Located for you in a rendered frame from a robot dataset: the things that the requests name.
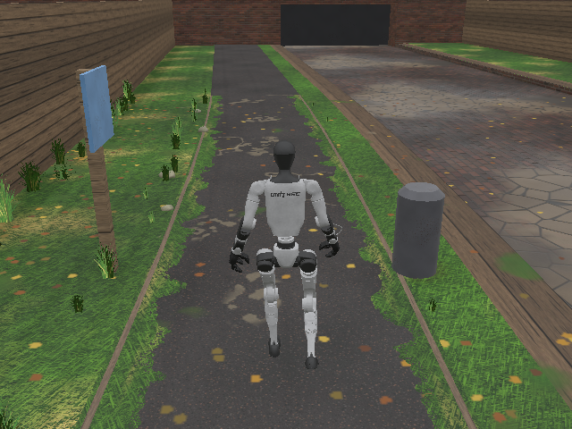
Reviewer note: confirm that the robot left forearm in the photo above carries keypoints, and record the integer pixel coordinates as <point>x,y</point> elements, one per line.
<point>241,239</point>

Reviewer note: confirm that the right robot upper arm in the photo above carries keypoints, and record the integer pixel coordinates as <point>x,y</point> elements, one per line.
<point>313,188</point>

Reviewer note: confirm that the left robot upper arm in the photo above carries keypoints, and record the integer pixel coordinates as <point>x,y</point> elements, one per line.
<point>257,188</point>

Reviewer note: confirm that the right robot hand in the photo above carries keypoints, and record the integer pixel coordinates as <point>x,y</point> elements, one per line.
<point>335,248</point>

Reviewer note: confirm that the robot right forearm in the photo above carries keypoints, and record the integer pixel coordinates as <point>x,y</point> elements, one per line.
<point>329,232</point>

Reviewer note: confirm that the right robot foot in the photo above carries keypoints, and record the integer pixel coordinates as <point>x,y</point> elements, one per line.
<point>311,362</point>

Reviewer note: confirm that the left robot hand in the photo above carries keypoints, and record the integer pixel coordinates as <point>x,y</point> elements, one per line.
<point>235,259</point>

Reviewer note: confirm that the robot left shin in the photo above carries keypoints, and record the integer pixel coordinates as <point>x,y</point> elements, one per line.
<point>271,316</point>

